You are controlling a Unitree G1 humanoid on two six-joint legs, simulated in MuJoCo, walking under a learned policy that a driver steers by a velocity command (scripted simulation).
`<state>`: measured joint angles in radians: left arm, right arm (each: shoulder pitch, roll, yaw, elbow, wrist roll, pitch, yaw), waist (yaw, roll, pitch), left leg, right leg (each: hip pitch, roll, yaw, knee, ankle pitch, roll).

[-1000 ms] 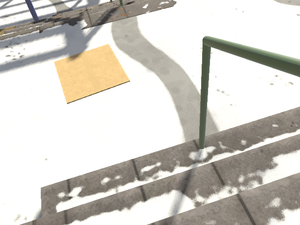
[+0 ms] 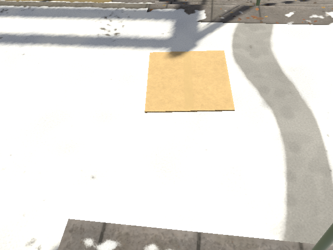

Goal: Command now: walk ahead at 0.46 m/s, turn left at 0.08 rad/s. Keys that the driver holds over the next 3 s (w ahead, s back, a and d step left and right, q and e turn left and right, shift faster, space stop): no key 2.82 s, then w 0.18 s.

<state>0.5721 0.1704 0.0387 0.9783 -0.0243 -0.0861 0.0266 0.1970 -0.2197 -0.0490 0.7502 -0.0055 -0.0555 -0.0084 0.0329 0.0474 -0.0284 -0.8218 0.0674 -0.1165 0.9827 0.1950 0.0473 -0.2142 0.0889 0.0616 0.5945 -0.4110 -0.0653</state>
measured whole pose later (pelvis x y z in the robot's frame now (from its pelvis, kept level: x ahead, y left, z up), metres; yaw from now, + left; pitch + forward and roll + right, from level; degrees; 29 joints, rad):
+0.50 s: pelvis +0.20 +0.04 -0.13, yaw +1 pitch +1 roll +0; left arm 0.20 0.16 0.01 0.79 0.00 0.02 0.07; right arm 0.30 -0.17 0.00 0.91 -0.02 0.00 -0.02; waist 0.01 -0.06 0.01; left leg -0.31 -0.07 0.00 0.51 -0.21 0.07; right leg -0.60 -0.05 0.15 1.03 -0.24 0.09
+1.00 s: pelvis +0.24 +0.00 -0.13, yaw +1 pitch +0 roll +0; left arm 0.33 0.16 0.03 0.92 -0.01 0.03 0.04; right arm 0.31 -0.17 -0.03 0.99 0.02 0.04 -0.04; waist 0.01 -0.01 0.03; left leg -0.21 0.00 -0.02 0.49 -0.28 0.00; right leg -0.24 0.01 0.05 0.49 -0.25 0.01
